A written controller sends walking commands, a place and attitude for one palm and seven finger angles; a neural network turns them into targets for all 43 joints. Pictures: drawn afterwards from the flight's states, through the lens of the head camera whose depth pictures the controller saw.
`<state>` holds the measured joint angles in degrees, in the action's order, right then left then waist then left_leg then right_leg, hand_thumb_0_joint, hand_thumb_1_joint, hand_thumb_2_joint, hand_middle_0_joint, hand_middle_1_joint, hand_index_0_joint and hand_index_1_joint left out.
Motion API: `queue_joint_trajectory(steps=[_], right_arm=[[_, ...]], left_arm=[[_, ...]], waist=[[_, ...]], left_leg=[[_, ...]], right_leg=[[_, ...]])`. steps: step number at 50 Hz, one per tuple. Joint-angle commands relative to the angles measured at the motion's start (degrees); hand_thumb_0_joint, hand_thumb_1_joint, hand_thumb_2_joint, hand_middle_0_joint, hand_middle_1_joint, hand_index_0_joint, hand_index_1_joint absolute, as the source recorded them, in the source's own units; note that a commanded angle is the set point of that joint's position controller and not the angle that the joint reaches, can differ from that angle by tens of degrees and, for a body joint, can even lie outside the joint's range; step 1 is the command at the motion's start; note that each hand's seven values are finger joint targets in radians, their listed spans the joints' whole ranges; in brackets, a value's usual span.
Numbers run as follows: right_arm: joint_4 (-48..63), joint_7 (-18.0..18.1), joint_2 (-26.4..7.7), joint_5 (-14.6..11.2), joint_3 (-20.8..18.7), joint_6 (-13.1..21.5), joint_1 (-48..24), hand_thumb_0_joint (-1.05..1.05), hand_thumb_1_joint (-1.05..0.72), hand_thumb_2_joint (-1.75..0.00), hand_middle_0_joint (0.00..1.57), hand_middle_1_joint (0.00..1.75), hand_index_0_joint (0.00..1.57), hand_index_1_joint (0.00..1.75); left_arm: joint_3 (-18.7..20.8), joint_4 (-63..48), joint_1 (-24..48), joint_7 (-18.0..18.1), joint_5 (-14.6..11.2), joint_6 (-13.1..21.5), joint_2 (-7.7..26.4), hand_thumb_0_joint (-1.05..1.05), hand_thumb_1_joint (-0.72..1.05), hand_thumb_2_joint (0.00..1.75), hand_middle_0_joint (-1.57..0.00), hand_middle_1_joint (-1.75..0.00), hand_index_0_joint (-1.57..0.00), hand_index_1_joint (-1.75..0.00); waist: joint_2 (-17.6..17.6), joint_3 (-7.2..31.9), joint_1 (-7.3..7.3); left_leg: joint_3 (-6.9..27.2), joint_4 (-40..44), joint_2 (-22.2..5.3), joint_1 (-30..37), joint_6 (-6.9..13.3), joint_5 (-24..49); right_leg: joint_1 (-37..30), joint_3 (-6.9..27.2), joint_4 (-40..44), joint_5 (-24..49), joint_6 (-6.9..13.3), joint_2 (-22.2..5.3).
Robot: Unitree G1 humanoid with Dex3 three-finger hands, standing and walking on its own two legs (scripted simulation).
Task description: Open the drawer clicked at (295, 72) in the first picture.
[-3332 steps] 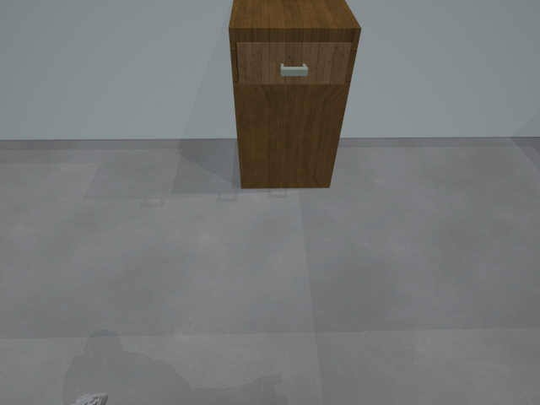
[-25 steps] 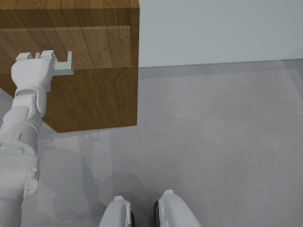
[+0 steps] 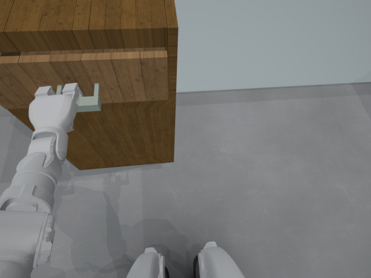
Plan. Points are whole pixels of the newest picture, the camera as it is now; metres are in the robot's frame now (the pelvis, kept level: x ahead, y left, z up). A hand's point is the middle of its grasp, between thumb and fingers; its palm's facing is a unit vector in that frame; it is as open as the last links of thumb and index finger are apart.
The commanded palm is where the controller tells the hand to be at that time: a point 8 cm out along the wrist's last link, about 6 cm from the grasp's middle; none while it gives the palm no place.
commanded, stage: pull the drawer open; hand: left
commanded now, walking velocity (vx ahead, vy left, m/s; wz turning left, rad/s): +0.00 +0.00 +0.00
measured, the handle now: (77, 96) +0.52 +0.24 -0.01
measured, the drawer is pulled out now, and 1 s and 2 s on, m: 0.03 0.14 0.26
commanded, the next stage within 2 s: none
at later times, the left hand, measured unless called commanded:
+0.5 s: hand (63, 148) +0.40 +0.26 -0.03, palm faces -0.04 -0.03 -1.00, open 6.1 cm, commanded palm +0.37 +0.24 +0.02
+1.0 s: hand (60, 171) +0.34 +0.26 -0.03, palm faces -0.03 -0.03 -1.00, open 6.1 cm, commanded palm +0.31 +0.24 +0.02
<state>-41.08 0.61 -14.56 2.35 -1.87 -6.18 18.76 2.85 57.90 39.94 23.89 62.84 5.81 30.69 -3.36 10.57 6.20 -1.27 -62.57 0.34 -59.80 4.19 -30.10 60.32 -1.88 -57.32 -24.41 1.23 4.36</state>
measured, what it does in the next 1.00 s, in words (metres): stands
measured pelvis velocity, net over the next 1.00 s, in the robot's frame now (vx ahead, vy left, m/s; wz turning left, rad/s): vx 0.00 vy -0.01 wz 0.02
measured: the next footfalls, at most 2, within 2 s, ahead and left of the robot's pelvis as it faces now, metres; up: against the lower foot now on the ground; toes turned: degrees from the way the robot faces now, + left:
none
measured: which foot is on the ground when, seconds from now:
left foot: down 0.00-1.00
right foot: down 0.00-1.00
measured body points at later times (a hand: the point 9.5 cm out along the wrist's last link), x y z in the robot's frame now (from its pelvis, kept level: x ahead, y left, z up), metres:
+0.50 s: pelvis +0.00 +0.00 +0.01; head +0.11 +0.01 +0.45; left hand +0.40 +0.26 +0.02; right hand +0.09 -0.27 -0.12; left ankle -0.02 +0.07 -0.66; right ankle +0.01 -0.11 -0.66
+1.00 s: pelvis +0.00 -0.01 +0.01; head +0.09 -0.01 +0.45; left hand +0.34 +0.26 +0.02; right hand +0.11 -0.27 -0.12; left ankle -0.02 +0.07 -0.66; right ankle +0.01 -0.11 -0.66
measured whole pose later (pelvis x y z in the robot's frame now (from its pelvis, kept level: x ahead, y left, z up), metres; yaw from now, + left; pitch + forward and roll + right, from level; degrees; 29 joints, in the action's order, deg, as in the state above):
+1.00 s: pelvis +0.00 -0.01 +0.01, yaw +1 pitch +21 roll -2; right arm -39.6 1.6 -13.7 1.4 -3.3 -6.5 12.6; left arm 0.1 42.2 16.4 30.7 63.8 4.2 22.5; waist -2.6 11.1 1.0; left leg -1.6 -58.3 1.2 -50.3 3.4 -29.0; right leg 51.8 -1.3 -55.4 -24.6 2.1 3.6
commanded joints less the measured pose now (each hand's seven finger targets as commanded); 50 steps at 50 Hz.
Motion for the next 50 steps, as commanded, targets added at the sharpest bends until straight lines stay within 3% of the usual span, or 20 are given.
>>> queue_joint_trajectory(steps=[1,8,11,14,17,21,24,27,28,29,30,34,35,37,39,41,43,46,47,50], right_arm=[[2.4,0.4,-10.0,0.1,-3.7,0.6,7.6,0.00,-0.90,-0.90,0.20,0.30,0.20,0.30],[2.5,0.3,-9.7,0.2,-4.1,0.1,5.6,0.00,-0.90,-0.90,0.20,0.30,0.20,0.30],[2.9,0.2,-9.1,0.0,-4.4,-0.1,4.8,0.00,-0.90,-0.90,0.20,0.30,0.20,0.30],[3.0,0.2,-9.1,-0.1,-4.3,-0.3,4.0,0.00,-0.90,-0.90,0.20,0.30,0.20,0.30],[3.5,0.3,-8.5,-0.2,-4.5,-0.2,3.1,0.00,-0.90,-0.90,0.20,0.30,0.20,0.30],[4.0,0.6,-8.4,-0.4,-4.2,-0.1,2.0,0.00,-0.90,-0.90,0.20,0.30,0.20,0.30],[4.5,0.7,-8.2,-0.4,-4.2,0.0,1.5,0.00,-0.90,-0.90,0.20,0.30,0.20,0.30],[4.9,0.7,-7.9,-0.5,-4.2,0.1,0.5,0.00,-0.90,-0.90,0.20,0.30,0.20,0.30],[5.1,0.8,-7.8,-0.5,-4.2,0.2,0.4,0.00,-0.90,-0.90,0.20,0.30,0.20,0.30],[5.1,0.7,-7.6,-0.5,-4.2,0.3,0.2,0.00,-0.90,-0.90,0.20,0.30,0.20,0.30],[4.7,0.8,-7.8,-0.6,-4.2,0.2,-0.1,0.00,-0.90,-0.90,0.20,0.30,0.20,0.30],[5.2,1.0,-7.5,-0.6,-4.1,0.6,-0.9,0.00,-0.90,-0.90,0.20,0.30,0.20,0.30],[4.9,1.1,-7.8,-0.6,-4.2,0.5,-0.9,0.00,-0.90,-0.90,0.20,0.30,0.20,0.30],[5.2,1.2,-7.5,-0.6,-4.2,0.7,-1.4,0.00,-0.90,-0.90,0.20,0.30,0.20,0.30],[5.6,1.2,-7.6,-0.6,-4.0,0.7,-2.0,0.00,-0.90,-0.90,0.20,0.30,0.20,0.30],[6.0,1.3,-7.4,-0.7,-4.0,0.8,-2.5,0.00,-0.90,-0.90,0.20,0.30,0.20,0.30],[6.2,1.4,-7.6,-0.7,-3.9,0.9,-2.9,0.00,-0.90,-0.90,0.20,0.30,0.20,0.30],[6.9,1.4,-7.2,-0.9,-3.9,1.3,-3.8,0.00,-0.90,-0.90,0.20,0.30,0.20,0.30],[6.7,1.5,-7.3,-0.9,-3.9,1.4,-3.9,0.00,-0.90,-0.90,0.20,0.30,0.20,0.30],[7.3,1.5,-7.3,-0.9,-3.8,1.7,-4.5,0.00,-0.90,-0.90,0.20,0.30,0.20,0.30]], left_arm=[[1.6,-10.6,12.7,3.6,0.1,1.8,9.9,0.00,0.90,0.90,-0.40,-1.35,-0.40,-1.35],[2.0,-12.5,11.4,6.4,0.9,0.8,9.0,0.00,0.90,0.90,-0.40,-1.35,-0.40,-1.35],[-0.2,-13.3,10.3,7.0,1.1,0.2,5.5,0.00,0.90,0.90,-0.40,-1.35,-0.40,-1.35],[-0.3,-13.0,9.8,7.2,1.4,-0.5,5.3,0.00,0.90,0.90,-0.40,-1.35,-0.40,-1.35],[-2.4,-14.3,9.5,7.4,1.5,-0.7,2.6,0.00,0.90,0.90,-0.40,-1.35,-0.40,-1.35],[-1.7,-14.2,6.6,7.2,1.4,-0.8,3.2,0.00,0.90,0.90,-0.40,-1.35,-0.40,-1.35],[-1.8,-16.0,5.2,7.3,1.4,-0.3,2.6,0.00,0.90,0.90,-0.40,-1.35,-0.40,-1.35],[-1.5,-17.1,0.9,7.4,1.3,-0.1,2.2,0.00,0.90,0.90,-0.40,-1.35,-0.40,-1.35],[-2.6,-18.2,2.1,7.4,1.2,0.0,0.9,0.00,0.90,0.90,-0.40,-1.35,-0.40,-1.35],[-2.5,-18.2,0.8,7.7,1.2,0.1,0.5,0.00,0.90,0.90,-0.40,-1.35,-0.40,-1.35],[-1.6,-17.6,0.3,7.8,1.4,0.0,1.8,0.00,0.90,0.90,-0.40,-1.35,-0.40,-1.35],[-2.4,-19.4,-0.8,8.4,1.6,0.1,0.7,0.00,0.90,0.90,-0.40,-1.35,-0.40,-1.35],[-0.7,-19.1,-2.0,8.5,1.8,0.0,2.5,0.00,0.90,0.90,-0.40,-1.35,-0.40,-1.35],[-1.4,-20.1,-2.7,8.8,1.7,-0.1,1.7,0.00,0.90,0.90,-0.40,-1.35,-0.40,-1.35],[-0.1,-21.1,-5.5,8.8,1.7,-0.2,2.8,0.00,0.90,0.90,-0.40,-1.35,-0.40,-1.35],[-0.8,-22.1,-7.6,8.8,1.1,-0.5,1.4,0.00,0.90,0.90,-0.40,-1.35,-0.40,-1.35],[0.8,-23.0,-10.0,8.7,0.8,-0.5,3.0,0.00,0.90,0.90,-0.40,-1.35,-0.40,-1.35],[-1.0,-25.3,-12.5,9.0,0.7,-0.8,0.3,0.00,0.90,0.90,-0.40,-1.35,-0.40,-1.35],[0.3,-25.0,-13.5,9.1,0.8,-1.0,1.6,0.00,0.90,0.90,-0.40,-1.35,-0.40,-1.35],[-0.6,-27.6,-14.0,9.3,0.9,-1.2,0.7,0.00,0.90,0.90,-0.40,-1.35,-0.40,-1.35]], waist=[[-2.4,25.6,-1.06],[-2.9,25.7,-1.86],[-3.2,25.9,-1.83],[-3.3,25.0,-1.97],[-3.9,24.8,-1.87],[-1.2,23.7,-2.45],[-2.3,24.1,-3.02],[-1.3,24.0,-3.75],[-2.0,23.5,-2.99],[-1.4,22.6,-3.42],[-0.8,21.4,-3.36],[-0.6,21.6,-3.49],[0.2,21.5,-4.06],[-0.1,21.2,-3.90],[-0.4,22.2,-4.85],[0.2,21.5,-4.68],[0.4,21.5,-5.46],[0.1,20.0,-5.02],[1.6,19.8,-5.41],[0.6,20.3,-5.25]], left_leg=[[4.9,6.1,-1.5,23.9,-2.9,35.8],[5.3,6.8,-1.3,25.8,-3.6,36.4],[5.6,7.1,-1.6,28.1,-4.0,37.9],[5.7,7.5,-1.5,28.5,-4.2,37.3],[5.4,8.1,-1.4,29.2,-4.2,35.8],[4.6,8.7,-0.8,26.7,-3.4,32.1],[4.8,9.0,-0.8,27.4,-3.5,32.8],[4.1,9.1,-0.5,27.0,-3.2,32.3],[4.7,9.2,-0.7,27.3,-3.4,32.9],[4.4,9.3,-0.7,26.9,-3.2,32.1],[4.3,9.4,-0.6,26.2,-3.2,30.7],[3.9,9.7,-0.2,25.2,-2.8,28.4],[3.9,9.8,-0.1,24.8,-2.9,27.9],[3.2,9.8,0.2,24.3,-2.6,27.2],[3.3,10.0,0.2,24.9,-2.8,28.5],[2.8,10.0,0.3,24.1,-2.5,28.0],[2.9,10.2,0.5,23.5,-2.5,27.6],[2.7,10.5,0.4,24.2,-2.5,27.7],[2.8,10.5,0.4,23.8,-2.5,27.0],[3.0,10.5,0.3,24.7,-2.6,27.6]], right_leg=[[-13.1,-0.2,3.9,21.0,0.9,0.2],[-12.7,-0.2,4.0,20.4,1.3,0.1],[-12.2,-0.5,4.4,19.9,1.2,0.1],[-12.0,-0.5,4.6,19.2,1.2,0.0],[-12.3,-0.5,5.4,18.4,1.4,0.1],[-14.7,0.0,5.9,18.4,1.4,0.0],[-14.9,0.1,5.7,18.6,1.5,-0.2],[-16.6,0.3,6.1,19.3,1.6,-0.2],[-15.7,0.0,5.8,19.0,1.6,-0.2],[-15.7,0.0,6.0,18.5,1.6,-0.2],[-15.4,0.3,6.1,18.0,1.6,-0.1],[-16.7,0.6,6.4,18.0,1.7,-0.3],[-17.1,0.7,6.2,17.7,1.7,-0.3],[-18.0,1.0,6.6,18.4,1.7,-0.4],[-18.9,1.0,6.4,19.0,1.8,-0.5],[-20.0,1.3,6.8,20.0,1.6,-0.5],[-21.1,1.6,6.5,20.1,1.8,-0.4],[-20.4,1.4,7.0,19.9,1.6,-0.5],[-20.8,1.6,7.0,19.5,1.7,-0.5],[-20.4,1.4,6.7,19.4,1.7,-0.5]])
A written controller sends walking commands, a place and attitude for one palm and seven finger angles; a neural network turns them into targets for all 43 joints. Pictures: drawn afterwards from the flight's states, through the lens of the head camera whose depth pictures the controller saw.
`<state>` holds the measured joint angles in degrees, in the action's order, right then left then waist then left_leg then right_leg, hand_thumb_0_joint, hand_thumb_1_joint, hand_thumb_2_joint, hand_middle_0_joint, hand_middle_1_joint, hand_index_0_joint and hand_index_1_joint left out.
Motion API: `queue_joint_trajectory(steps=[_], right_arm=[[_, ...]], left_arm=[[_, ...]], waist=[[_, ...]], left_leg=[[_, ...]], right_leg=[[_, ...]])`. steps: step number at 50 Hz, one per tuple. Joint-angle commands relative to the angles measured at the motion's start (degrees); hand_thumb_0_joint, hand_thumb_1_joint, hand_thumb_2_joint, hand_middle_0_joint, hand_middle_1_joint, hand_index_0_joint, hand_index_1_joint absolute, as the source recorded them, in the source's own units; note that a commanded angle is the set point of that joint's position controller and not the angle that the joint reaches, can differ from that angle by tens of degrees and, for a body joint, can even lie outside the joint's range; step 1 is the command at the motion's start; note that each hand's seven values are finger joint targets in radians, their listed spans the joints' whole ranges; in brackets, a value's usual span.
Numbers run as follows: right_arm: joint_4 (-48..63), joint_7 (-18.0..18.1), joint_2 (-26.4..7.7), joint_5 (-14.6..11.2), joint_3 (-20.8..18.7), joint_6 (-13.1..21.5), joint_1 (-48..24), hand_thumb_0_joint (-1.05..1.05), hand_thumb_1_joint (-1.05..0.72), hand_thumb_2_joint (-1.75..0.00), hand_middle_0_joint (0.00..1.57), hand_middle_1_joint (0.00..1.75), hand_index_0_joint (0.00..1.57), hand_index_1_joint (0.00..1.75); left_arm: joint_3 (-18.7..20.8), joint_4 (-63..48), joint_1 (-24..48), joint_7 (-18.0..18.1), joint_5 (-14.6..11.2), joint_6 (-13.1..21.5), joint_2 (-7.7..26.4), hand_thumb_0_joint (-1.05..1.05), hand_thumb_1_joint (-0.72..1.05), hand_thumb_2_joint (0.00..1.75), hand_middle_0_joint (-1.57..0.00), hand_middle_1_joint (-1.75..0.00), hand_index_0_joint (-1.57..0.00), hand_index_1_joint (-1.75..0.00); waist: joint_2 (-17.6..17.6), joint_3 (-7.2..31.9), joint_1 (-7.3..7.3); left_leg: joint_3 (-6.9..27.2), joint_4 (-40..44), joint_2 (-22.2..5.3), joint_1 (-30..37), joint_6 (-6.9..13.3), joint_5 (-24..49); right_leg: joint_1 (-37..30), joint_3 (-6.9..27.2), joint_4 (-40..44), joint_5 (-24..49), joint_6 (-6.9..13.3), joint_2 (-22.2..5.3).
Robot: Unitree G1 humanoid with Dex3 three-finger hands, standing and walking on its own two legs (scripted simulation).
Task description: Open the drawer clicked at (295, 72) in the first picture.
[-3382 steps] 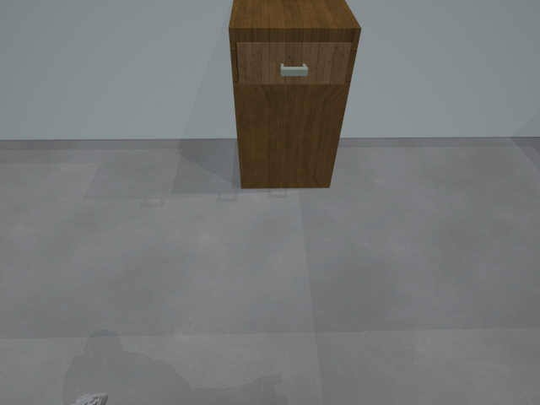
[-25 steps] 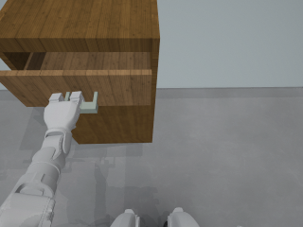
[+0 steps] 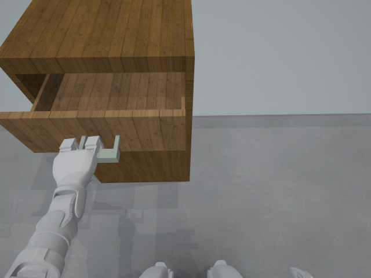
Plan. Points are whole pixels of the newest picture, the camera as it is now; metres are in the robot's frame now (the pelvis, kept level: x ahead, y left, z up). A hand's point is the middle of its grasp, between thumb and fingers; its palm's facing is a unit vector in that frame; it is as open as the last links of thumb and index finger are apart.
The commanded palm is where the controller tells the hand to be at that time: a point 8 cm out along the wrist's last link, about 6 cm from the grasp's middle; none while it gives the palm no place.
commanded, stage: pull the drawer open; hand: left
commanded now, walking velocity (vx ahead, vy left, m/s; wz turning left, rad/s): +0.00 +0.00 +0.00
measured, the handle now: (98, 147) +0.41 +0.24 -0.02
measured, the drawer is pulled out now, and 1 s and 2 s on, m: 0.14 0.26 0.30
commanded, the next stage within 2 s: open the thumb to release the handle in 1.46 s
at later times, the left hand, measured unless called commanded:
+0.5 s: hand (81, 196) +0.30 +0.26 -0.04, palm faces -0.02 -0.04 -1.00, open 6.0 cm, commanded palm +0.26 +0.25 +0.01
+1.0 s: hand (74, 228) +0.23 +0.25 -0.04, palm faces -0.02 -0.04 -1.00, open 6.0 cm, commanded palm +0.20 +0.25 +0.01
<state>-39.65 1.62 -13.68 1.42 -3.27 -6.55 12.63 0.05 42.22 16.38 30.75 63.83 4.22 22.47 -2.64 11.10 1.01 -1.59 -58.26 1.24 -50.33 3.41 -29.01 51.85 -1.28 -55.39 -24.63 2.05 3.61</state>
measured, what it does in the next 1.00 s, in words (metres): stands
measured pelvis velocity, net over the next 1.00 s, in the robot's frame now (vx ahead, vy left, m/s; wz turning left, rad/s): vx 0.00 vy -0.01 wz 0.01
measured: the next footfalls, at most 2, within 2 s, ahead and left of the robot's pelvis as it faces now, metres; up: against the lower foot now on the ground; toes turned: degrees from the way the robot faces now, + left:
none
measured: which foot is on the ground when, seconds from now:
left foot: down 0.00-1.00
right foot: down 0.00-1.00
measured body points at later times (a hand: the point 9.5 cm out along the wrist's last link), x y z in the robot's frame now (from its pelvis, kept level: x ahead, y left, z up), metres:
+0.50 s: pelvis +0.00 +0.00 +0.00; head +0.08 +0.00 +0.45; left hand +0.29 +0.25 +0.01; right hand +0.15 -0.25 -0.12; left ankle -0.02 +0.08 -0.67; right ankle +0.01 -0.10 -0.67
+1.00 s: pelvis +0.00 -0.01 +0.00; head +0.06 -0.02 +0.44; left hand +0.22 +0.25 +0.01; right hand +0.19 -0.24 -0.11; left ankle -0.02 +0.08 -0.67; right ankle +0.01 -0.10 -0.67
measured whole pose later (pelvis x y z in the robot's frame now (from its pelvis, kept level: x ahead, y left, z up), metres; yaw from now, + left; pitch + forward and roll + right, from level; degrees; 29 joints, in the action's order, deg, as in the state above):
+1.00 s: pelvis +0.00 -0.01 +0.00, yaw +1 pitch +17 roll -1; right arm -35.6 1.5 -12.9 2.2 -1.6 -4.2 6.6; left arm -1.6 16.3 -13.0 33.1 63.7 1.1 19.2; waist -2.1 10.6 -1.8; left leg -1.6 -60.0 1.6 -46.6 2.9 -30.5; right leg 48.7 -1.3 -58.3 -26.8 2.6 3.3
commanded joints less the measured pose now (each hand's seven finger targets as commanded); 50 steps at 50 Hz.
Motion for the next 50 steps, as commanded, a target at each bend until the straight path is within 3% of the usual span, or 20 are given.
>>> queue_joint_trajectory(steps=[1,9,12,13,14,18,22,23,29,30,40,42,44,46,50], right_arm=[[6.0,0.5,-8.1,0.1,-2.5,2.2,1.4,0.00,-0.90,-0.90,0.20,0.30,0.20,0.30],[7.2,0.8,-8.0,-0.1,-2.0,2.6,-0.5,0.00,-0.90,-0.90,0.20,0.30,0.20,0.30],[7.5,0.9,-7.9,-0.1,-2.0,2.8,-1.0,0.00,-0.90,-0.90,0.20,0.30,0.20,0.30],[7.8,0.9,-7.9,-0.1,-2.0,3.0,-1.2,0.00,-0.90,-0.90,0.20,0.30,0.20,0.30],[8.1,0.8,-7.8,-0.1,-1.9,3.1,-1.4,0.00,-0.90,-0.90,0.20,0.30,0.20,0.30],[8.8,0.8,-7.8,0.0,-1.8,3.2,-1.9,0.00,-0.90,-0.90,0.20,0.30,0.20,0.30],[9.4,0.7,-7.5,0.0,-1.5,3.3,-3.1,0.00,-0.90,-0.90,0.20,0.30,0.20,0.30],[9.7,0.7,-7.8,0.1,-1.3,3.3,-3.5,0.00,-0.90,-0.90,0.20,0.30,0.20,0.30],[10.7,0.0,-7.3,0.5,-1.4,3.6,-4.9,0.00,-0.90,-0.90,0.20,0.30,0.20,0.30],[10.9,-0.1,-7.1,0.5,-1.5,3.7,-5.0,0.00,-0.90,-0.90,0.20,0.30,0.20,0.30],[11.0,0.1,-6.8,0.8,-1.1,4.3,-7.6,0.00,-0.90,-0.90,0.20,0.30,0.20,0.30],[11.3,0.1,-6.7,0.8,-1.0,4.7,-8.1,0.00,-0.90,-0.90,0.20,0.30,0.20,0.30],[11.7,0.2,-6.6,0.8,-0.7,4.7,-8.7,0.00,-0.90,-0.90,0.20,0.30,0.20,0.30],[11.7,0.2,-6.5,0.8,-0.7,4.8,-9.1,0.00,-0.90,-0.90,0.20,0.30,0.20,0.30],[12.1,0.4,-6.4,0.8,-0.6,5.2,-9.4,0.00,-0.90,-0.90,0.20,0.30,0.20,0.30]], left_arm=[[2.5,-11.5,7.4,2.5,0.0,0.0,8.7,0.00,0.90,0.90,-0.40,-1.35,-0.40,-1.35],[3.6,-15.8,2.0,2.5,-0.3,-1.3,9.5,0.00,0.90,0.90,-0.40,-1.35,-0.40,-1.35],[3.1,-17.0,0.1,2.5,-0.2,-1.8,8.8,0.00,0.90,0.90,-0.40,-1.35,-0.40,-1.35],[2.3,-17.5,0.3,2.5,-0.3,-2.0,7.8,0.00,0.90,0.90,-0.40,-1.35,-0.40,-1.35],[2.5,-18.3,-1.7,2.6,-0.3,-2.0,7.7,0.00,0.90,0.90,-0.40,-1.35,-0.40,-1.35],[3.8,-21.2,-5.6,2.4,-0.8,-2.6,8.5,0.00,0.90,0.90,-0.40,-1.35,-0.40,-1.35],[4.2,-22.7,-11.7,2.3,-1.1,-2.9,8.1,0.00,0.90,0.90,-0.40,-1.35,-0.40,-1.35],[5.3,-23.7,-12.6,2.3,-1.2,-2.8,9.3,0.00,0.90,0.90,-0.40,-1.35,-0.40,-1.35],[3.3,-30.8,-17.0,3.8,-0.2,-2.8,6.5,0.00,0.90,0.90,-0.40,-1.35,-0.40,-1.35],[3.4,-30.3,-20.0,3.9,-0.4,-3.1,5.8,0.00,0.90,0.90,-0.40,-1.35,-0.40,-1.35],[4.2,-34.5,-23.4,5.0,0.1,-3.4,6.5,0.00,0.90,0.90,-0.40,-1.35,-0.40,-1.35],[3.2,-35.2,-25.0,5.0,0.0,-3.4,5.2,0.00,0.90,0.90,-0.40,-1.35,-0.40,-1.35],[4.7,-35.7,-27.7,5.1,-0.1,-3.4,6.6,0.00,0.90,0.90,-0.40,-1.35,-0.40,-1.35],[3.4,-36.4,-26.2,4.9,0.0,-3.3,5.5,0.00,0.90,0.90,-0.40,-1.35,-0.40,-1.35],[4.5,-36.7,-29.1,4.7,-0.4,-3.1,6.2,0.00,0.90,0.90,-0.40,-1.35,-0.40,-1.35]], waist=[[0.6,19.0,-0.31],[-0.2,18.1,-1.46],[0.5,17.3,-1.33],[0.6,17.0,-0.67],[0.0,17.3,-1.50],[0.4,18.3,-1.87],[1.9,15.8,-2.26],[0.6,16.1,-2.79],[-0.9,16.6,-2.51],[-0.5,16.0,-2.74],[0.0,14.3,-2.74],[0.2,13.7,-2.79],[0.1,13.7,-3.63],[1.3,12.7,-2.87],[0.9,12.5,-3.64]], left_leg=[[3.1,6.2,-0.5,14.9,-1.8,25.9],[3.2,6.7,-0.3,15.1,-2.0,25.9],[3.2,6.8,-0.3,15.0,-2.0,24.7],[3.5,6.7,-0.4,15.3,-1.9,24.9],[3.2,6.7,-0.3,15.6,-1.9,25.3],[3.4,6.6,-0.4,16.2,-2.0,27.3],[2.8,6.7,0.0,14.7,-1.9,25.3],[3.2,6.9,-0.1,14.7,-2.0,26.1],[3.8,6.3,-0.9,18.3,-2.7,30.4],[3.8,6.1,-0.8,18.1,-2.8,30.0],[3.6,5.6,-0.1,16.5,-2.6,24.2],[3.4,5.6,0.0,16.1,-2.5,23.2],[3.3,5.7,0.3,15.7,-2.6,22.6],[3.4,5.6,0.3,15.1,-2.4,20.3],[3.1,5.7,0.7,13.6,-2.1,18.1]], right_leg=[[-12.0,0.7,5.0,19.4,0.8,0.2],[-12.9,0.9,4.8,19.1,1.0,0.1],[-12.8,0.8,5.0,18.5,1.0,0.1],[-12.1,0.6,5.0,18.2,0.9,0.2],[-12.2,0.7,4.9,18.2,0.9,0.1],[-14.0,0.8,4.7,20.0,1.0,0.1],[-15.1,1.4,5.2,20.5,0.9,0.1],[-15.1,1.3,4.8,20.4,1.1,0.1],[-12.3,0.7,4.0,20.1,1.0,0.2],[-12.3,0.7,4.1,19.7,1.0,0.2],[-11.3,1.3,3.7,17.3,1.2,0.1],[-11.4,1.4,3.9,17.1,1.2,0.0],[-12.1,1.9,3.8,16.8,1.3,0.0],[-11.1,1.7,4.0,15.2,1.2,-0.1],[-12.2,2.1,4.1,14.2,1.3,-0.2]])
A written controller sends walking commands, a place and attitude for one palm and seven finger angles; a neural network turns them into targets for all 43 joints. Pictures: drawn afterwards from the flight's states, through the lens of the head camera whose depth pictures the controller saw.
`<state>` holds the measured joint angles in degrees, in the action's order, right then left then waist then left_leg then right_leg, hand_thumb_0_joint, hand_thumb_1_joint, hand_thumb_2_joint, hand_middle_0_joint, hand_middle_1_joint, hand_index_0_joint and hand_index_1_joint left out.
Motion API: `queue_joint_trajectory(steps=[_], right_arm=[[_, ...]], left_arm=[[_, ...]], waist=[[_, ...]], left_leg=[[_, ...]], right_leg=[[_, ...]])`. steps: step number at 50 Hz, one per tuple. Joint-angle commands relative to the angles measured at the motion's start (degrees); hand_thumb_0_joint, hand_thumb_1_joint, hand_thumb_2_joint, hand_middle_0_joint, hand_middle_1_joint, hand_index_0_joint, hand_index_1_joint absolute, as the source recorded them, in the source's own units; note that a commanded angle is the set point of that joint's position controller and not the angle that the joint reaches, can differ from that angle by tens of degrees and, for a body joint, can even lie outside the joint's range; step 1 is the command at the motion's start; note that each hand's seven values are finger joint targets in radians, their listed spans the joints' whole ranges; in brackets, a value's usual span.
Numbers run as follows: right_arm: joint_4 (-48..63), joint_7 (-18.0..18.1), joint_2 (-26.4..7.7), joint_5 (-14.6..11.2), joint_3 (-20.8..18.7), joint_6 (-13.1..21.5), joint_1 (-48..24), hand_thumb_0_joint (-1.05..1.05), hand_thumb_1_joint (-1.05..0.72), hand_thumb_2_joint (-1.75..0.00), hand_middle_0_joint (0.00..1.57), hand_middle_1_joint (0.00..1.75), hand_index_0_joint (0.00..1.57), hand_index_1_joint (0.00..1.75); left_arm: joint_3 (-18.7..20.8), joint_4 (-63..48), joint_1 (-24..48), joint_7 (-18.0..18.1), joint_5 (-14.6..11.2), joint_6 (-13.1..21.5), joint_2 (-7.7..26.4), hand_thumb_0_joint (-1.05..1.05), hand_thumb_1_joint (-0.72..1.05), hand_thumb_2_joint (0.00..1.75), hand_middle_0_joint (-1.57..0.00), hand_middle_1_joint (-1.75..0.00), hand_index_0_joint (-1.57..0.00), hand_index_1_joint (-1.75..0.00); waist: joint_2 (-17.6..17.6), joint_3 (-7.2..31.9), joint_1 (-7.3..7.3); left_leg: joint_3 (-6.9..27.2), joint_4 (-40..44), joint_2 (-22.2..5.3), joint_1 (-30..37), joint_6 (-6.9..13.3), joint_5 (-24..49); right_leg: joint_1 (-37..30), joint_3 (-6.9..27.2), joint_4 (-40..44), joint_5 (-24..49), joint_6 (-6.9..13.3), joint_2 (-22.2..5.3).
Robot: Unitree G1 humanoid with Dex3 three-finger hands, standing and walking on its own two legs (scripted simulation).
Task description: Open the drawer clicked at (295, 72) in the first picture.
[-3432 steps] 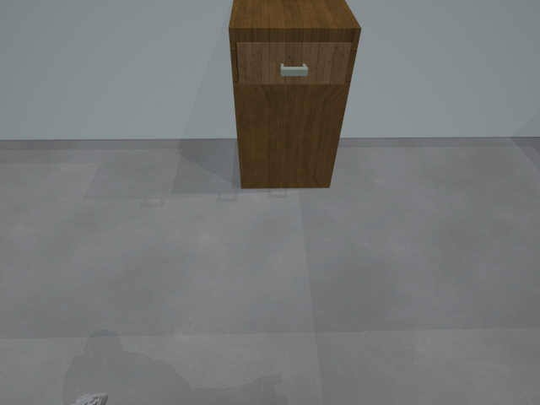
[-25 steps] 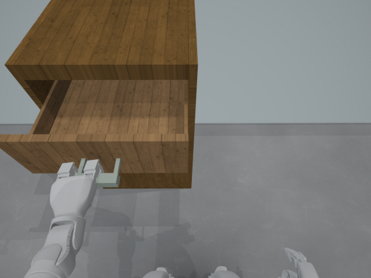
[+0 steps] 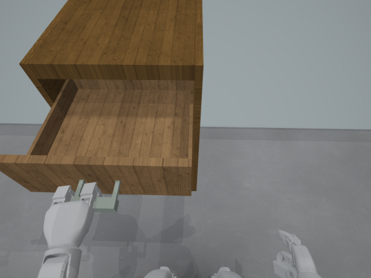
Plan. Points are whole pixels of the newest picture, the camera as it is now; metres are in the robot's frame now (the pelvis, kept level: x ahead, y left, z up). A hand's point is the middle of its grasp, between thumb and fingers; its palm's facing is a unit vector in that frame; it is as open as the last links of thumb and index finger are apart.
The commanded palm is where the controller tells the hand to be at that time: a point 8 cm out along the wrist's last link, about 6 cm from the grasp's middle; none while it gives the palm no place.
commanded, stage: pull the drawer open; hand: left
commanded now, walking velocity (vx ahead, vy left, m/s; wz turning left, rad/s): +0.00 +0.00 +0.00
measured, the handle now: (96, 194) +0.29 +0.23 -0.02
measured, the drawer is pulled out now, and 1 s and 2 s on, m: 0.26 0.30 0.30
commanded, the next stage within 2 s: open the thumb to release the handle in 0.46 s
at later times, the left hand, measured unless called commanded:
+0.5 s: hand (76, 243) +0.19 +0.25 -0.04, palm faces -0.05 -0.05 -1.00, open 6.1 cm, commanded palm +0.14 +0.25 +0.01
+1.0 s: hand (72, 240) +0.19 +0.26 -0.04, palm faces -0.04 -0.04 -1.00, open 11.1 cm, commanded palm +0.17 +0.26 +0.01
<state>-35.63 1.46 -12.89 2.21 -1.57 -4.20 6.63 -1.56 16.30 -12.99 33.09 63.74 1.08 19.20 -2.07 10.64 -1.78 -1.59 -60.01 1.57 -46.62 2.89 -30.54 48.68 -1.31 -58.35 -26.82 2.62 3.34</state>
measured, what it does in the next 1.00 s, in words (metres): stands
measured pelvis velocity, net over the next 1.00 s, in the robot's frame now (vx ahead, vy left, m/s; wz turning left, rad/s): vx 0.00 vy -0.01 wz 0.01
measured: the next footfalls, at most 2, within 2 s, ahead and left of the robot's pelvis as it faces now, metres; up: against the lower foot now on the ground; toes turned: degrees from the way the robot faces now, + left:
none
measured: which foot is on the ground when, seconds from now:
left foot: down 0.00-1.00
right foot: down 0.00-1.00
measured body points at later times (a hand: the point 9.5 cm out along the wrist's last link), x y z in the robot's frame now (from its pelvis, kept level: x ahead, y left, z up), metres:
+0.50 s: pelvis +0.00 -0.01 -0.01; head +0.07 -0.02 +0.44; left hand +0.19 +0.25 +0.01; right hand +0.20 -0.24 -0.11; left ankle -0.02 +0.09 -0.67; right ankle +0.01 -0.10 -0.67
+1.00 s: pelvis +0.00 -0.01 -0.01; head +0.07 -0.02 +0.43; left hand +0.19 +0.26 +0.01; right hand +0.20 -0.23 -0.12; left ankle -0.02 +0.09 -0.67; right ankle +0.01 -0.10 -0.67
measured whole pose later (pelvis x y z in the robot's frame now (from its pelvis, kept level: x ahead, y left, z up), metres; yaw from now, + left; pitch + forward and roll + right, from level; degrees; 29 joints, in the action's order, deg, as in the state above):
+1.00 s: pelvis +0.00 -0.01 -0.01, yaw +1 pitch +18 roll -1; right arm -34.4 2.4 -12.6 2.4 -0.7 -4.4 6.2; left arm 1.1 9.2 -20.6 31.8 62.1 3.3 21.1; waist -1.9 10.6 -2.8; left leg -0.9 -63.1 1.6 -49.3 2.3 -31.7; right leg 51.4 -2.1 -61.6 -28.2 3.3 3.3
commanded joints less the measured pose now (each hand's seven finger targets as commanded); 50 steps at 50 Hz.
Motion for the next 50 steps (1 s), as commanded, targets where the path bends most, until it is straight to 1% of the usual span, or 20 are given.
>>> queue_joint_trajectory(steps=[1,4,5,7,13,14,15,25,27,28,29,31,34,35,38,42,44,45,48,50], right_arm=[[8.2,0.6,-7.1,0.1,-2.1,2.8,-3.9,0.00,-0.90,-0.90,0.20,0.30,0.20,0.30],[9.0,0.3,-6.9,0.0,-1.8,2.9,-4.4,0.00,-0.90,-0.90,0.20,0.30,0.20,0.30],[8.8,0.1,-6.9,0.0,-2.1,3.0,-4.2,0.00,-0.90,-0.90,0.20,0.30,0.20,0.30],[9.4,-0.1,-6.8,0.1,-2.0,3.1,-4.4,0.00,-0.90,-0.90,0.20,0.30,0.20,0.30],[10.0,-0.5,-7.1,0.5,-1.9,3.1,-4.9,0.00,-0.90,-0.90,0.20,0.30,0.20,0.30],[10.4,-0.6,-7.0,0.7,-1.8,3.0,-5.2,0.00,-0.90,-0.90,0.20,0.30,0.20,0.30],[10.1,-0.7,-6.9,0.6,-2.0,3.0,-5.0,0.00,-0.90,-0.90,0.20,0.30,0.20,0.30],[12.5,-1.9,-6.5,0.4,-1.5,3.0,-5.2,0.00,-0.90,-0.90,0.20,0.30,0.20,0.30],[12.6,-2.2,-6.7,0.7,-1.6,2.9,-5.1,0.00,-0.90,-0.90,0.20,0.30,0.20,0.30],[10.3,-1.4,-7.9,1.2,-1.7,2.4,-4.6,0.00,-0.90,-0.90,0.20,0.30,0.20,0.30],[10.8,-1.0,-7.5,1.7,-2.1,2.5,-4.7,0.00,-0.90,-0.90,0.20,0.30,0.20,0.30],[10.4,-1.0,-7.2,1.5,-2.3,2.9,-4.0,0.00,-0.90,-0.90,0.20,0.30,0.20,0.30],[10.3,-0.9,-7.5,1.2,-2.7,2.5,-3.5,0.00,-0.90,-0.90,0.20,0.30,0.20,0.30],[10.1,-0.8,-7.4,1.0,-2.9,2.6,-3.2,0.00,-0.90,-0.90,0.20,0.30,0.20,0.30],[10.0,0.2,-7.8,0.5,-2.5,2.2,-3.5,0.00,-0.90,-0.90,0.20,0.30,0.20,0.30],[9.5,1.2,-7.3,0.2,-2.1,2.4,-3.7,0.00,-0.90,-0.90,0.20,0.30,0.20,0.30],[9.5,1.6,-7.3,0.3,-1.6,2.3,-4.3,0.00,-0.90,-0.90,0.20,0.30,0.20,0.30],[9.3,1.7,-7.1,0.1,-1.8,2.4,-3.8,0.00,-0.90,-0.90,0.20,0.30,0.20,0.30],[9.3,1.6,-7.2,0.2,-1.7,2.6,-3.9,0.00,-0.90,-0.90,0.20,0.30,0.20,0.30],[9.4,1.4,-6.9,0.4,-1.9,2.7,-4.1,0.00,-0.90,-0.90,0.20,0.30,0.20,0.30]], left_arm=[[5.9,-11.7,0.0,2.4,-0.1,0.3,9.5,0.00,0.90,0.90,-0.40,-1.35,-0.40,-1.35],[6.4,-12.8,-6.1,2.4,-0.6,0.4,9.3,0.00,0.90,0.90,-0.40,-1.35,-0.40,-1.35],[5.6,-13.4,-5.9,2.2,-0.7,0.6,8.5,0.00,0.90,0.90,-0.40,-1.35,-0.40,-1.35],[6.3,-14.9,-9.1,2.4,-0.7,1.0,8.9,0.00,0.90,0.90,-0.40,-1.35,-0.40,-1.35],[7.4,-17.6,-13.0,3.0,-1.0,2.0,9.4,0.00,0.90,0.90,-0.40,-1.35,-0.40,-1.35],[7.6,-18.8,-13.7,3.3,-0.5,2.3,9.6,0.00,0.90,0.90,-0.40,-1.35,-0.40,-1.35],[6.7,-18.4,-13.9,3.3,-0.6,2.3,8.7,0.00,0.90,0.90,-0.40,-1.35,-0.40,-1.35],[8.1,-22.4,-29.6,2.1,-2.8,3.2,8.5,0.00,0.90,0.90,-0.40,-1.35,-0.40,-1.35],[8.4,-23.9,-29.7,2.0,-2.6,3.9,8.8,0.00,0.90,0.90,-0.40,-1.35,-0.40,-1.35],[9.8,-23.1,-10.9,2.8,-1.0,4.1,12.1,0.00,0.90,0.90,-0.40,-1.35,-0.40,-1.35],[11.5,-23.2,-11.6,3.7,-0.3,4.7,12.0,0.00,0.83,0.87,-0.40,-1.34,-0.40,-1.34],[11.2,-20.1,-14.9,4.5,-0.1,5.0,10.9,0.00,0.69,0.81,-0.38,-1.33,-0.38,-1.33],[10.7,-20.9,-13.7,4.8,-0.9,3.6,10.7,0.00,0.48,0.72,-0.37,-1.30,-0.37,-1.30],[9.3,-20.2,-13.9,4.5,-1.4,2.9,9.4,0.00,0.41,0.69,-0.36,-1.30,-0.36,-1.30],[8.9,-19.6,-10.3,3.4,-1.9,1.5,10.3,0.00,0.20,0.60,-0.35,-1.27,-0.35,-1.27],[7.5,-17.8,-7.4,2.0,-1.6,1.1,10.4,0.00,-0.08,0.48,-0.33,-1.24,-0.33,-1.24],[8.8,-18.0,-7.0,1.6,-1.7,1.6,12.0,0.00,-0.22,0.42,-0.32,-1.23,-0.32,-1.23],[8.5,-16.5,-7.8,1.2,-1.7,1.8,11.6,0.00,-0.29,0.39,-0.32,-1.22,-0.32,-1.22],[9.2,-16.5,-7.9,0.8,-2.0,2.7,12.1,0.00,-0.50,0.30,-0.30,-1.20,-0.30,-1.20],[8.1,-16.7,-8.1,1.1,-1.8,3.2,10.8,0.00,-0.50,0.30,-0.30,-1.20,-0.30,-1.20]], waist=[[0.3,13.6,-0.81],[0.3,13.6,-1.62],[0.0,12.3,-1.01],[-0.3,12.6,-1.74],[0.6,12.0,-1.52],[-0.7,12.7,-2.13],[0.0,12.0,-1.49],[0.0,12.5,-3.98],[0.1,12.8,-3.68],[1.6,11.3,0.82],[0.0,13.0,-1.32],[-0.8,13.5,-1.72],[-0.8,16.3,-1.43],[0.1,16.1,-1.00],[2.4,15.1,-0.09],[1.9,12.8,-0.10],[1.7,14.5,-0.75],[1.0,12.7,-0.66],[0.9,13.0,-0.82],[-0.3,12.3,-0.84]], left_leg=[[3.1,7.1,0.4,10.4,-1.6,20.1],[2.9,6.9,0.5,10.2,-1.7,21.7],[3.0,6.8,0.4,10.1,-1.7,21.0],[3.0,6.8,0.4,10.0,-1.8,21.4],[3.2,5.5,0.5,8.8,-1.6,20.8],[3.0,5.3,0.6,8.9,-1.7,20.9],[3.2,5.0,0.5,9.1,-1.7,20.4],[2.9,4.5,0.3,8.5,-1.8,25.9],[3.0,3.9,0.1,8.3,-1.8,26.7],[3.7,1.6,0.0,6.3,-1.6,23.3],[3.5,1.8,0.3,6.1,-1.7,21.8],[3.4,1.4,0.4,7.2,-2.1,22.9],[3.5,1.4,0.3,9.1,-2.3,25.3],[3.5,1.5,0.1,9.0,-2.2,25.1],[3.5,2.3,0.3,7.8,-1.7,22.0],[3.1,3.6,0.4,7.4,-1.3,18.3],[2.8,3.9,0.6,7.4,-1.2,18.1],[2.9,4.1,0.6,7.3,-1.2,17.9],[3.0,4.3,0.6,7.2,-1.2,17.8],[2.8,4.2,0.6,7.3,-1.2,17.3]], right_leg=[[-8.6,2.4,6.9,16.9,0.8,0.1],[-9.7,2.7,6.6,18.6,0.8,0.1],[-9.0,2.8,6.8,18.4,0.9,0.1],[-9.1,2.5,6.2,18.1,1.0,0.1],[-7.8,3.2,5.4,18.3,1.1,0.1],[-7.3,3.3,4.8,17.7,1.0,-0.1],[-6.6,3.0,4.9,17.4,1.1,0.0],[-9.0,3.4,3.5,21.9,1.2,0.0],[-8.3,3.6,2.9,22.8,1.1,-0.1],[-3.3,4.0,2.2,22.0,0.8,-0.3],[-3.8,3.9,1.6,20.2,0.7,-0.3],[-2.6,3.6,1.2,19.7,1.1,0.1],[-3.6,3.1,1.2,21.0,0.9,0.1],[-4.3,2.3,1.7,21.3,0.6,-0.1],[-5.8,2.6,3.1,20.5,0.4,-0.2],[-6.0,2.3,4.9,17.0,0.2,-0.5],[-7.2,3.1,5.0,17.2,0.2,-0.6],[-7.1,2.7,5.3,17.1,0.4,-0.4],[-7.5,2.9,5.5,16.9,0.5,-0.4],[-6.5,2.7,5.4,16.1,0.5,-0.5]])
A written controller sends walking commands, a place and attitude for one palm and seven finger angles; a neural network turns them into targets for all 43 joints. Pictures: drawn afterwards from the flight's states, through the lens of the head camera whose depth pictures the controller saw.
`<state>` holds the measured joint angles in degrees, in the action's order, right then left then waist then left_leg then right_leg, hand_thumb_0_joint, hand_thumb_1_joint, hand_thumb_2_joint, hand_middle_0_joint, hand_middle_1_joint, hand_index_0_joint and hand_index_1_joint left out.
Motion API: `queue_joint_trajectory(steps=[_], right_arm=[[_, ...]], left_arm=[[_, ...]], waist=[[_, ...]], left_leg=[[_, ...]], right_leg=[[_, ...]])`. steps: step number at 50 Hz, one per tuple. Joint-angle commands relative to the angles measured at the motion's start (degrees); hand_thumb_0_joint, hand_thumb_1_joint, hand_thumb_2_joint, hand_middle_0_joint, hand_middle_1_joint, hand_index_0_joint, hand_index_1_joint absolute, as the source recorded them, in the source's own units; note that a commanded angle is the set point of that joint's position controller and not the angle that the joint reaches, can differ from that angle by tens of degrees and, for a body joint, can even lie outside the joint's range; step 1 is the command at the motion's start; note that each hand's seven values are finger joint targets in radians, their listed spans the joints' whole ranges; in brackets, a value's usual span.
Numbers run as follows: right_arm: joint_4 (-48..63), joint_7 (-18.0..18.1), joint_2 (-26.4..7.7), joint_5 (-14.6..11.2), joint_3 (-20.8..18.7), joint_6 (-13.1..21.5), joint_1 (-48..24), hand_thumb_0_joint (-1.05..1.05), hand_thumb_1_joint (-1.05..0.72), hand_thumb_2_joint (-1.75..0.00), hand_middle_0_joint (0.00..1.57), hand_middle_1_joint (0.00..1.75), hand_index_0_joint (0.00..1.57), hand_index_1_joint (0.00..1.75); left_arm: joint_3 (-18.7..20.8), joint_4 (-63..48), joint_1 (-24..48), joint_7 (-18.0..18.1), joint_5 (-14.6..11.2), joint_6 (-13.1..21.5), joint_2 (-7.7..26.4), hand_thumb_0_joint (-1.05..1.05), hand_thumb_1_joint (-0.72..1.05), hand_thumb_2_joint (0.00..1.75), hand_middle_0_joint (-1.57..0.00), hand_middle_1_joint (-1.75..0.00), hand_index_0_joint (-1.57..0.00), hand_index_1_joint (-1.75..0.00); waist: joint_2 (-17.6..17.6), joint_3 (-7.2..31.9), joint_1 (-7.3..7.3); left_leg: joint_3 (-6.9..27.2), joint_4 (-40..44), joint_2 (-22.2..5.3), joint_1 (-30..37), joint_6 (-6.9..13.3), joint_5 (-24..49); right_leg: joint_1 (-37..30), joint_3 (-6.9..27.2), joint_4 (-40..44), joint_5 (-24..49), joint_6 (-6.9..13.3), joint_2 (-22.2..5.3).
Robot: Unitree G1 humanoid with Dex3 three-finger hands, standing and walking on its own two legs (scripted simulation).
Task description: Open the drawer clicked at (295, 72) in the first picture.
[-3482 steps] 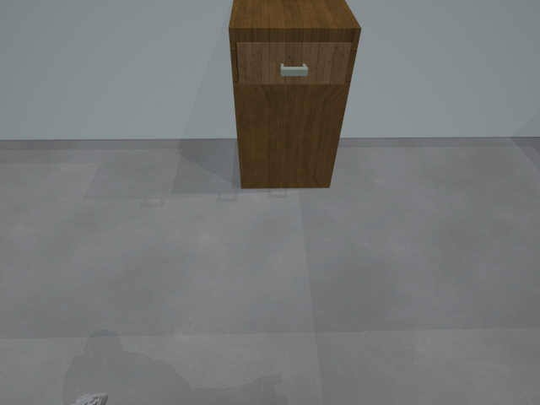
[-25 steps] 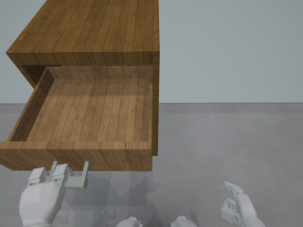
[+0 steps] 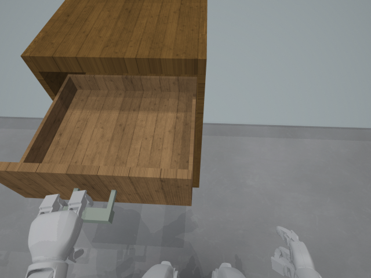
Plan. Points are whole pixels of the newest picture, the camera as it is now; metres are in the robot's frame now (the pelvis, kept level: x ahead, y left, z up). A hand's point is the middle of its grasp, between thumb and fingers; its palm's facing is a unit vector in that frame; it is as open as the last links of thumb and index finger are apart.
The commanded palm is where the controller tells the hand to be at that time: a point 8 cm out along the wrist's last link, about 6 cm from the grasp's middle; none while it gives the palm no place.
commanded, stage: open the thumb to release the handle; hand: left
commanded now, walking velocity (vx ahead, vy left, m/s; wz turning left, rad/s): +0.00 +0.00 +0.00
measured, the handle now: (91, 204) +0.26 +0.24 -0.01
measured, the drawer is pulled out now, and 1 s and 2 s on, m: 0.30 0.30 0.30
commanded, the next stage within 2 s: lift the hand off the handle in 0.06 s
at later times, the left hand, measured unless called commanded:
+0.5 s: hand (73, 227) +0.22 +0.27 -0.03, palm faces -0.02 -0.03 -1.00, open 13.7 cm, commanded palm +0.20 +0.26 +0.02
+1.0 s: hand (66, 222) +0.22 +0.27 +0.01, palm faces -0.02 -0.05 -1.00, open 13.7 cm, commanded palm +0.19 +0.26 +0.06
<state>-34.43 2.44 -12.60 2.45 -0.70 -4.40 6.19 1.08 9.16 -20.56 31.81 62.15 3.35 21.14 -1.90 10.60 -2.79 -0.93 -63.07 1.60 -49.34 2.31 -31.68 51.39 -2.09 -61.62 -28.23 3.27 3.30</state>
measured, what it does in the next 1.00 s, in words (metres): stands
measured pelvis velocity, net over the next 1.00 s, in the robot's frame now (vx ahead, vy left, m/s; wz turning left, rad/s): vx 0.00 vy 0.00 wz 0.00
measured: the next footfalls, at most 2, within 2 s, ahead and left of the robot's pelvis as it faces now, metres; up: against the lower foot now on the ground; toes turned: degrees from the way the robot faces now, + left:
none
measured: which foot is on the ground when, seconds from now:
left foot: down 0.00-1.00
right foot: down 0.00-1.00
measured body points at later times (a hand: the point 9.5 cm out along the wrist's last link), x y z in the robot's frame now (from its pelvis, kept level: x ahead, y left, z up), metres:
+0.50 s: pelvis -0.01 +0.00 +0.00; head +0.05 -0.01 +0.44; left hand +0.21 +0.27 +0.02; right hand +0.18 -0.24 -0.11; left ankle -0.01 +0.09 -0.66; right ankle +0.01 -0.09 -0.66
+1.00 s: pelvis +0.00 +0.00 +0.02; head +0.05 -0.01 +0.47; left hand +0.21 +0.27 +0.06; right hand +0.19 -0.23 -0.08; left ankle -0.01 +0.09 -0.66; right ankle +0.01 -0.09 -0.66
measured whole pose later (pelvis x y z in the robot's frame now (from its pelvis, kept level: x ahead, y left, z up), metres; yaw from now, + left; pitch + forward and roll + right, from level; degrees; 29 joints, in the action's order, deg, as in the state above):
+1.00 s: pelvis +0.00 +0.00 +0.02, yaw +0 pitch +14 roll -1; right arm -34.1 2.8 -13.5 1.5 -1.1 -4.7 7.3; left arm -0.6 9.0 -17.2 27.8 60.4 1.0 21.6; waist -2.5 8.8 -2.5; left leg -0.9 -55.2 1.9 -40.6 2.6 -28.2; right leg 42.5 -1.5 -53.8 -24.8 2.9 3.2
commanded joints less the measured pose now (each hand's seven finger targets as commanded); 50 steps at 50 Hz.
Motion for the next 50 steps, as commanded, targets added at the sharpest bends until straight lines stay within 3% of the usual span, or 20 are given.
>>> queue_joint_trajectory(steps=[1,3,4,7,9,13,14,15,19,21,26,28,29,32,35,38,41,43,46,50], right_arm=[[8.3,0.3,-7.3,0.2,-2.5,2.8,-4.0,0.00,-0.90,-0.90,0.20,0.30,0.20,0.30],[8.1,0.1,-7.6,0.2,-2.8,2.8,-3.6,0.00,-0.90,-0.90,0.20,0.30,0.20,0.30],[8.3,0.2,-7.5,0.4,-2.7,2.7,-4.0,0.00,-0.90,-0.90,0.20,0.30,0.20,0.30],[8.2,0.0,-7.5,0.2,-3.1,2.9,-3.8,0.00,-0.90,-0.90,0.20,0.30,0.20,0.30],[8.2,0.0,-7.6,0.3,-2.9,2.8,-4.2,0.00,-0.90,-0.90,0.20,0.30,0.20,0.30],[7.5,0.5,-7.8,0.1,-3.1,2.9,-3.7,0.00,-0.90,-0.90,0.20,0.30,0.20,0.30],[7.5,0.8,-7.8,0.2,-2.9,2.7,-4.1,0.00,-0.90,-0.90,0.20,0.30,0.20,0.30],[7.2,0.8,-7.7,0.0,-3.1,2.8,-3.8,0.00,-0.90,-0.90,0.20,0.30,0.20,0.30],[6.9,1.5,-7.6,-0.3,-2.7,2.7,-4.0,0.00,-0.90,-0.90,0.20,0.30,0.20,0.30],[6.6,1.7,-7.7,-0.4,-2.7,2.8,-3.6,0.00,-0.90,-0.90,0.20,0.30,0.20,0.30],[7.4,1.4,-7.6,-0.5,-2.9,3.1,-3.0,0.00,-0.90,-0.90,0.20,0.30,0.20,0.30],[7.6,1.5,-7.8,-0.5,-2.9,3.2,-3.0,0.00,-0.90,-0.90,0.20,0.30,0.20,0.30],[7.5,1.4,-7.6,-0.4,-2.7,3.1,-3.3,0.00,-0.90,-0.90,0.20,0.30,0.20,0.30],[7.7,0.8,-7.6,-0.6,-2.8,2.7,-3.2,0.00,-0.90,-0.90,0.20,0.30,0.20,0.30],[8.0,0.6,-7.7,-0.8,-2.8,2.4,-3.7,0.00,-0.90,-0.90,0.20,0.30,0.20,0.30],[8.3,0.7,-8.0,-0.7,-2.7,2.4,-3.4,0.00,-0.90,-0.90,0.20,0.30,0.20,0.30],[8.4,0.9,-7.9,-0.9,-2.6,2.6,-3.4,0.00,-0.90,-0.90,0.20,0.30,0.20,0.30],[8.3,1.2,-8.0,-0.8,-2.5,2.5,-3.1,0.00,-0.90,-0.90,0.20,0.30,0.20,0.30],[8.9,1.0,-7.5,-0.8,-2.4,2.4,-3.4,0.00,-0.90,-0.90,0.20,0.30,0.20,0.30],[9.1,0.4,-7.3,-0.8,-2.5,2.6,-3.5,0.00,-0.90,-0.90,0.20,0.30,0.20,0.30]], left_arm=[[6.0,-9.8,0.0,2.6,0.0,1.2,9.5,0.00,-0.50,0.30,-0.30,-1.20,-0.30,-1.20],[6.3,-9.1,1.0,2.8,-0.3,1.1,9.6,0.00,-0.50,0.30,-0.30,-1.20,-0.30,-1.20],[6.9,-9.9,1.4,3.1,0.0,1.4,10.1,0.00,-0.50,0.30,-0.30,-1.20,-0.30,-1.20],[6.6,-9.0,1.0,3.5,0.0,1.3,9.7,0.00,-0.50,0.30,-0.30,-1.20,-0.30,-1.20],[4.9,-10.4,3.8,3.6,0.0,1.0,8.7,0.00,-0.50,0.30,-0.30,-1.20,-0.30,-1.20],[5.5,-8.2,6.9,3.5,0.2,0.2,9.8,0.00,-0.50,0.30,-0.30,-1.20,-0.30,-1.20],[6.4,-8.1,8.0,3.7,0.7,0.3,11.0,0.00,-0.50,0.30,-0.30,-1.20,-0.30,-1.20],[4.7,-6.3,8.4,3.4,0.7,-0.2,9.4,0.00,-0.50,0.30,-0.30,-1.20,-0.30,-1.20],[5.9,-5.4,11.4,2.5,0.0,-0.6,11.5,0.00,-0.50,0.30,-0.30,-1.20,-0.30,-1.20],[5.3,-4.7,13.5,1.9,0.0,-0.4,11.3,0.00,-0.50,0.30,-0.30,-1.20,-0.30,-1.20],[4.8,-7.6,10.5,1.3,-1.2,-0.4,10.5,0.00,-0.50,0.30,-0.30,-1.20,-0.30,-1.20],[5.0,-8.4,9.4,1.2,-1.7,-0.4,10.4,0.00,-0.50,0.30,-0.30,-1.20,-0.30,-1.20],[5.9,-8.6,8.2,1.4,-1.3,-0.2,11.1,0.00,-0.50,0.30,-0.30,-1.20,-0.30,-1.20],[5.3,-8.1,5.2,1.7,-1.0,-1.0,10.0,0.00,-0.50,0.30,-0.30,-1.20,-0.30,-1.20],[5.5,-8.1,5.3,1.7,-1.0,-2.1,10.1,0.00,-0.50,0.30,-0.30,-1.20,-0.30,-1.20],[4.4,-10.4,8.7,1.3,-1.2,-2.5,10.0,0.00,-0.50,0.30,-0.30,-1.20,-0.30,-1.20],[2.5,-10.5,10.2,0.1,-1.8,-2.6,8.8,0.00,-0.50,0.30,-0.30,-1.20,-0.30,-1.20],[4.2,-9.9,10.5,-0.6,-1.6,-2.5,11.0,0.00,-0.50,0.30,-0.30,-1.20,-0.30,-1.20],[4.3,-11.8,7.8,-1.1,-1.4,-1.8,10.9,0.00,-0.50,0.30,-0.30,-1.20,-0.30,-1.20],[3.4,-13.5,7.0,-1.7,-2.1,-1.2,9.4,0.00,-0.50,0.30,-0.30,-1.20,-0.30,-1.20]], waist=[[-0.6,12.4,0.03],[0.3,11.6,0.68],[0.6,13.2,0.08],[0.5,12.2,0.11],[-0.1,13.2,0.81],[1.2,11.9,1.48],[1.3,12.5,0.96],[1.2,11.0,1.48],[0.5,13.4,0.88],[-0.1,12.3,1.06],[-0.6,14.7,0.78],[0.5,14.1,1.19],[0.3,14.1,0.45],[0.8,11.4,0.46],[0.6,9.8,0.27],[-0.2,11.1,1.04],[1.2,9.4,1.78],[1.1,9.4,1.29],[-1.8,10.6,0.05],[-0.7,9.3,0.71]], left_leg=[[2.2,7.3,0.6,9.9,-0.7,18.4],[2.4,7.2,0.4,9.4,-0.6,18.0],[2.2,7.0,0.6,9.3,-0.7,17.9],[2.4,7.2,0.6,8.9,-0.7,16.7],[2.3,7.0,0.6,9.5,-0.6,16.7],[2.5,6.9,0.5,8.5,-0.4,14.7],[2.3,7.0,0.6,8.1,-0.5,14.2],[2.3,7.2,0.6,7.7,-0.4,13.0],[1.9,7.4,0.8,7.6,-0.3,13.2],[2.1,8.0,0.7,7.9,-0.4,12.9],[2.1,9.4,0.4,11.4,-0.5,16.3],[2.3,9.8,0.4,11.6,-0.4,16.9],[2.2,10.3,0.3,11.8,-0.6,16.9],[2.2,11.2,0.3,11.7,-0.7,16.9],[2.2,12.5,0.3,11.8,-0.8,15.6],[2.3,13.1,0.2,14.2,-0.6,16.3],[2.2,13.8,0.3,14.7,-0.3,15.2],[2.2,14.4,0.3,15.2,-0.3,16.2],[2.0,15.2,0.4,17.7,-0.6,19.1],[2.1,15.7,0.2,18.8,-0.6,20.7]], right_leg=[[-8.5,3.7,8.5,16.7,-0.1,-0.4],[-8.4,3.2,8.6,16.5,0.0,-0.3],[-8.5,3.7,8.2,16.3,-0.2,-0.4],[-8.2,3.4,8.3,15.0,0.0,-0.4],[-7.6,3.7,8.4,14.8,-0.1,-0.6],[-7.2,3.3,9.1,13.0,-0.2,-0.6],[-7.0,3.7,8.9,11.9,-0.4,-0.7],[-7.0,3.3,9.5,11.0,-0.4,-0.7],[-9.0,4.4,10.0,11.5,-0.6,-0.9],[-8.3,4.1,10.2,10.7,-0.4,-0.7],[-11.0,3.5,10.8,14.1,-0.4,-0.5],[-11.9,3.4,11.3,15.2,-0.4,-0.5],[-11.7,3.5,11.2,14.7,-0.4,-0.5],[-12.2,3.2,12.0,14.9,-0.2,-0.4],[-12.9,3.3,12.9,13.6,-0.2,-0.4],[-13.2,2.9,13.6,13.7,-0.1,-0.4],[-13.4,3.1,15.2,12.8,-0.6,-0.7],[-14.8,3.3,15.6,14.0,-0.4,-0.7],[-16.0,3.3,15.6,16.1,-0.1,-0.6],[-16.6,3.1,16.3,18.0,-0.2,-0.5]])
